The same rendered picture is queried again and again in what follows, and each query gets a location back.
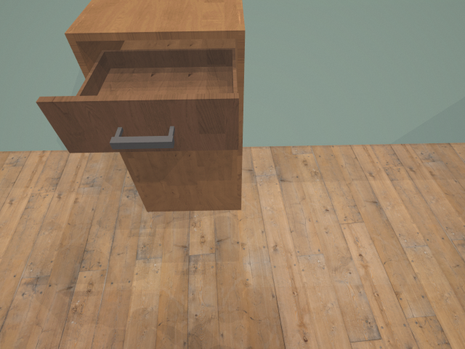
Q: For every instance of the handle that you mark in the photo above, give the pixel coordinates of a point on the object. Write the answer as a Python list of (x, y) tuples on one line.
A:
[(143, 142)]

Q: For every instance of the cabinet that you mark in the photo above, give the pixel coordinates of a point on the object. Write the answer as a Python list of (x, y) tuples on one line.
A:
[(171, 181)]

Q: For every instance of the drawer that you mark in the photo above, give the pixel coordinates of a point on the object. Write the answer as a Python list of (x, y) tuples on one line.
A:
[(147, 91)]

